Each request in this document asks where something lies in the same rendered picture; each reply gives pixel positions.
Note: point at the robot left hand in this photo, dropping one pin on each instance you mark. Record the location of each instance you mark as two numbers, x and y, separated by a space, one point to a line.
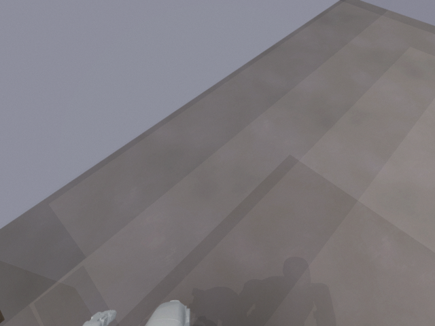
101 318

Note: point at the robot left thigh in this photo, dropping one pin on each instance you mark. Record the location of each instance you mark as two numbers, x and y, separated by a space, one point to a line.
170 314

